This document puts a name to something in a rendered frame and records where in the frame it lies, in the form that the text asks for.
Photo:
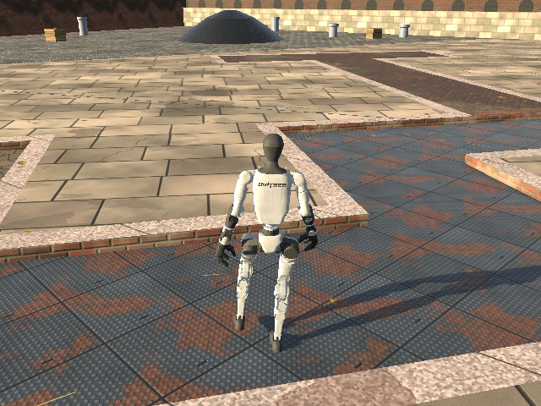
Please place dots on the right robot thigh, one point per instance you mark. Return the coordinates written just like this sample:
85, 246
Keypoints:
289, 252

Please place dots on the left robot upper arm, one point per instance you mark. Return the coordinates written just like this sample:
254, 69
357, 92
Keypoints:
245, 177

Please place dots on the left robot hand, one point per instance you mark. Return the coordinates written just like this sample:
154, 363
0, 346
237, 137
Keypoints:
220, 253

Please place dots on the left robot thigh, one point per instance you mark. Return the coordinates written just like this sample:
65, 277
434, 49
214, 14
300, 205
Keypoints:
249, 247

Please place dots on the right robot upper arm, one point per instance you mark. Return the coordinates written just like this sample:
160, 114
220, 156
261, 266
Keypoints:
298, 179

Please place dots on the left robot forearm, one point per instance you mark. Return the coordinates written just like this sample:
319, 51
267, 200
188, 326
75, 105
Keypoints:
228, 228

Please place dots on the robot thigh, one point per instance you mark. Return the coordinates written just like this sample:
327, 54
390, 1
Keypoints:
289, 252
249, 247

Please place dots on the right robot forearm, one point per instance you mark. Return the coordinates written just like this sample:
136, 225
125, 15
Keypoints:
309, 223

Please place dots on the right robot hand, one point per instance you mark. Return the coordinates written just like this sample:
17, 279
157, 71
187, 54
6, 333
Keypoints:
308, 238

